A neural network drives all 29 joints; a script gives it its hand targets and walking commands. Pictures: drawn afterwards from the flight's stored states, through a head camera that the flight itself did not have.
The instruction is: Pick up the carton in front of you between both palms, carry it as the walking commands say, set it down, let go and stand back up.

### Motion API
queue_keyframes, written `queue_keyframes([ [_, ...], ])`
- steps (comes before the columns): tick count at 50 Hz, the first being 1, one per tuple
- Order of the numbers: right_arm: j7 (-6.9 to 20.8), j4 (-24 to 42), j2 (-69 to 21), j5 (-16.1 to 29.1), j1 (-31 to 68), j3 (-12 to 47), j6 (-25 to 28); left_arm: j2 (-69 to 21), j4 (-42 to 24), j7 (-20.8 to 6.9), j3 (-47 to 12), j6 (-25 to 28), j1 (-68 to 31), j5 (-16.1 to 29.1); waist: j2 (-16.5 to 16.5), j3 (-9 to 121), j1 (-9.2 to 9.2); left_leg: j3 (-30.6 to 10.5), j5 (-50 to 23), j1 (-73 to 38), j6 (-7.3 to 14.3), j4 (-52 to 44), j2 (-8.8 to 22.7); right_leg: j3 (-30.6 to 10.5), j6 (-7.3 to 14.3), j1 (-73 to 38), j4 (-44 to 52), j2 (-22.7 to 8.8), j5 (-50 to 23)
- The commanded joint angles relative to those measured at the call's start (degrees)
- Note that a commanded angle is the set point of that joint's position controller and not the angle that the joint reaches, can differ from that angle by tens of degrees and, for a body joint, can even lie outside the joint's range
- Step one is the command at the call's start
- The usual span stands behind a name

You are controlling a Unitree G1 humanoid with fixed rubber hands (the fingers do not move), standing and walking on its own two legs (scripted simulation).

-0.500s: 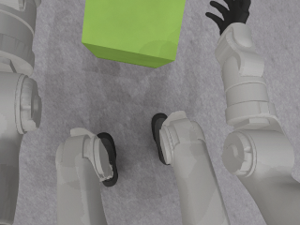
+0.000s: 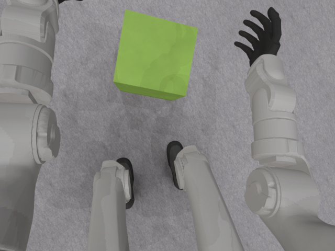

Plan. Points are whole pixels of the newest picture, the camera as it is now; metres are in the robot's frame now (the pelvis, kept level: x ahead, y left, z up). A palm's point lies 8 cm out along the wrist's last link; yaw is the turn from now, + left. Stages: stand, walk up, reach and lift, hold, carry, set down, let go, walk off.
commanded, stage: set down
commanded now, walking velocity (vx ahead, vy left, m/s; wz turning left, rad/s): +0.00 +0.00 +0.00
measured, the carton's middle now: (153, 64) +0.55 -0.05 -0.43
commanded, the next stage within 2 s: let go in 0.18 s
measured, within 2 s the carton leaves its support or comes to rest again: neither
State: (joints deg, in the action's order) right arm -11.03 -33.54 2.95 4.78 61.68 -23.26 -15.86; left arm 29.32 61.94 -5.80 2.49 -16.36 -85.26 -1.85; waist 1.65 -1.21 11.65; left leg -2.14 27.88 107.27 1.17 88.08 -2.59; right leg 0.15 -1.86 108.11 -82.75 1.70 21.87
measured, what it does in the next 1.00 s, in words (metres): rises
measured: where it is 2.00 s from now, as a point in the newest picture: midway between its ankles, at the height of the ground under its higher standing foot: (152, 182)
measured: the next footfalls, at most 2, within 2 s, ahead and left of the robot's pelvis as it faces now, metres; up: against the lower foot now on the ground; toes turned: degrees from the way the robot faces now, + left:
none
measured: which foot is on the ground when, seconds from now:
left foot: down 0.00-1.00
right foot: down 0.00-1.00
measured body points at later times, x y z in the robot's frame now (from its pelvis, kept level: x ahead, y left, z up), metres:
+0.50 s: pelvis +0.04 -0.01 +0.12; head +0.31 +0.01 +0.48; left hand +0.53 +0.17 +0.00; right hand +0.44 -0.22 +0.01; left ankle +0.07 +0.10 -0.52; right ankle +0.11 -0.13 -0.52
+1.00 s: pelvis +0.11 -0.02 +0.20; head +0.21 +0.00 +0.64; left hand +0.37 +0.20 +0.10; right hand +0.30 -0.25 +0.13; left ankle +0.07 +0.10 -0.52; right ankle +0.11 -0.13 -0.52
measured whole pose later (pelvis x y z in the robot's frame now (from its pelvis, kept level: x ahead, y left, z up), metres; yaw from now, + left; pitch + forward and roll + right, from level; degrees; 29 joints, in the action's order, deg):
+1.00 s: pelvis +0.11 -0.02 +0.20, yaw +2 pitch +13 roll +0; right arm 4.2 -21.7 10.9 2.6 -8.9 -0.1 -2.1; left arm 10.8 33.9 1.7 7.6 -0.9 -4.4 -3.3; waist -2.5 0.1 6.3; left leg -3.3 19.0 28.6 -0.5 34.4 -1.1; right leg -1.5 1.1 31.7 -34.2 2.4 15.6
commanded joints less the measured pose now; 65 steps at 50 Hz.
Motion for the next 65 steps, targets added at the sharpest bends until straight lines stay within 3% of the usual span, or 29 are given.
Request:
queue_keyframes([
  [1,0.6,6.9,5.5,-1.2,9.1,-0.7,1.0,5.1,-6.1,-0.3,2.1,1.0,-17.3,-1.1,12.5,62.4,2.57,1.0,-19.0,-42.6,-1.2,-11.9,-2.1,6.5,-2.6,-31.9,8.8,2.5,-20.8],
  [9,2.1,6.6,3.4,-4.3,6.6,-2.4,1.5,3.3,-5.2,-1.6,5.0,1.8,-13.7,-3.2,11.0,58.2,2.54,0.7,-21.0,-47.8,-1.6,-21.7,-2.1,6.0,-3.0,-39.1,17.8,2.0,-22.1],
  [13,3.6,6.6,2.4,-6.6,2.4,-2.4,2.7,1.4,-5.6,-1.2,8.3,2.9,-8.0,-5.9,9.8,59.8,1.08,0.4,-25.8,-51.6,-1.8,-25.6,-2.1,5.7,-2.9,-43.9,21.0,2.0,-25.0],
  [17,6.3,8.2,3.3,-8.9,-7.1,-0.9,4.8,-3.6,-10.9,1.3,11.3,4.0,2.5,-8.0,9.4,65.0,-0.09,-0.5,-36.4,-60.4,-2.3,-28.5,-2.0,5.6,-2.3,-47.9,24.1,2.3,-30.3],
  [21,10.3,10.6,6.4,-10.3,-17.1,2.3,6.9,-10.3,-19.2,6.1,12.9,5.4,15.7,-8.5,8.0,66.2,-1.07,-1.9,-42.6,-68.8,-2.9,-32.1,-1.6,5.2,-1.2,-51.6,27.6,2.4,-31.8],
  [25,14.0,10.9,9.5,-9.6,-25.5,6.2,8.4,-14.1,-27.3,10.2,12.0,6.9,26.2,-7.5,6.0,58.6,-2.10,-1.4,-33.7,-68.0,-3.1,-38.0,-1.5,3.6,-0.1,-59.9,31.4,1.9,-28.4],
  [29,16.4,9.8,10.5,-7.6,-33.9,10.8,9.5,-15.7,-31.8,11.6,10.9,8.6,36.1,-5.8,4.0,47.9,-3.02,0.3,-20.7,-63.1,-2.8,-44.0,-1.7,1.7,0.6,-70.5,35.6,0.8,-24.1],
  [35,17.1,9.7,11.8,-4.5,-47.2,16.2,11.7,-15.0,-31.8,10.2,9.1,11.5,51.6,-3.6,0.7,36.2,-3.93,1.3,-13.2,-63.4,-1.9,-49.2,-1.2,-0.9,0.5,-82.5,41.5,-0.5,-22.4],
  [43,15.3,15.5,11.9,-2.6,-63.3,20.9,14.4,-14.0,-31.2,8.2,7.0,15.5,70.3,-1.6,-4.4,26.9,-5.31,1.2,-16.7,-69.9,-0.7,-54.0,-1.1,-3.5,-0.5,-97.8,46.1,-1.4,-34.3],
  [47,15.0,17.6,12.8,-2.2,-68.6,21.7,14.9,-13.6,-32.8,7.7,6.4,16.6,77.2,-1.5,-3.7,22.6,-6.56,0.9,-20.7,-77.1,-0.7,-56.7,-1.0,-3.3,-0.9,-100.1,48.4,-1.1,-36.9],
  [55,15.3,15.6,14.3,-1.8,-72.5,21.0,14.4,-13.8,-37.0,6.0,3.9,16.0,88.6,-0.7,1.6,12.5,-9.96,0.4,-28.3,-92.4,-2.2,-62.6,0.4,-1.6,0.1,-100.5,55.2,0.2,-30.3],
  [60,15.2,13.7,14.9,-3.3,-74.7,19.7,13.7,-13.8,-39.8,4.2,1.8,14.8,94.0,0.9,1.0,8.4,-10.59,0.0,-32.2,-98.0,-2.6,-65.1,1.2,-1.1,0.8,-101.7,57.8,1.2,-27.5],
  [65,15.0,13.4,15.4,-5.1,-74.8,18.7,12.1,-13.4,-42.0,2.8,0.3,13.1,95.4,2.3,-1.1,3.6,-10.39,-0.4,-29.9,-98.7,-2.5,-66.9,1.8,-0.5,1.2,-103.0,59.2,1.7,-23.6],
])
